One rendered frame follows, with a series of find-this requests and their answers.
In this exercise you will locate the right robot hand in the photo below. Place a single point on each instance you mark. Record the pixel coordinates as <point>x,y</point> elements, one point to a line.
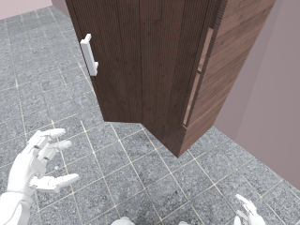
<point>250,217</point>

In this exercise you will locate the left robot forearm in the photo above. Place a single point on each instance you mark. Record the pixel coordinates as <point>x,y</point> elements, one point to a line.
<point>14,208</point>

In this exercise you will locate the cupboard door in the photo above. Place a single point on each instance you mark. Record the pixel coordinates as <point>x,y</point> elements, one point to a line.
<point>148,53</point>

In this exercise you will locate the left robot hand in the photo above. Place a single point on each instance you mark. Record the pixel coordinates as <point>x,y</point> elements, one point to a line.
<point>22,176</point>

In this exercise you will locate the handle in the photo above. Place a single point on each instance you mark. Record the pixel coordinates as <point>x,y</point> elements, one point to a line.
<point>88,56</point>

